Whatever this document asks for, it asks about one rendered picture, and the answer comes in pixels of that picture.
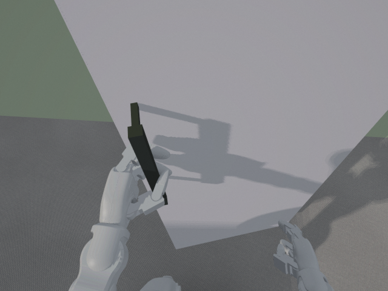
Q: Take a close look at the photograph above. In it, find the robot left forearm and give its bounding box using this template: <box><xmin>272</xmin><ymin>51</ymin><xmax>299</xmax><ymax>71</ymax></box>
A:
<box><xmin>69</xmin><ymin>223</ymin><xmax>130</xmax><ymax>291</ymax></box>

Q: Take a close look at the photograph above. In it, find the robot left hand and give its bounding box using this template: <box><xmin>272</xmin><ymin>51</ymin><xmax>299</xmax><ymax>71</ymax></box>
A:
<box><xmin>99</xmin><ymin>143</ymin><xmax>172</xmax><ymax>228</ymax></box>

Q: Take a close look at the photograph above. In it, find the handle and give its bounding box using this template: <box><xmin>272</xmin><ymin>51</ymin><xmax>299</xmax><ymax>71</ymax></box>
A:
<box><xmin>127</xmin><ymin>102</ymin><xmax>168</xmax><ymax>205</ymax></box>

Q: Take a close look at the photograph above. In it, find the left robot thigh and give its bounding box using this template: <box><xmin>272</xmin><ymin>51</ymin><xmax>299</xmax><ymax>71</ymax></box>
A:
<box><xmin>140</xmin><ymin>277</ymin><xmax>181</xmax><ymax>291</ymax></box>

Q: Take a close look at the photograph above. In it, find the robot right forearm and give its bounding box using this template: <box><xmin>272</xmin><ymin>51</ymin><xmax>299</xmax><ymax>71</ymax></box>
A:
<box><xmin>297</xmin><ymin>269</ymin><xmax>334</xmax><ymax>291</ymax></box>

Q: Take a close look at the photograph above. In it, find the robot right hand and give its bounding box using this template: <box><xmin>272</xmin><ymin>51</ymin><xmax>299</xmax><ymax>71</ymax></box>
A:
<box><xmin>273</xmin><ymin>219</ymin><xmax>320</xmax><ymax>279</ymax></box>

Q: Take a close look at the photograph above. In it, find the fridge door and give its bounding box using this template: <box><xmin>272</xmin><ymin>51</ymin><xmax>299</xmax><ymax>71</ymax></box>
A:
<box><xmin>54</xmin><ymin>0</ymin><xmax>388</xmax><ymax>249</ymax></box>

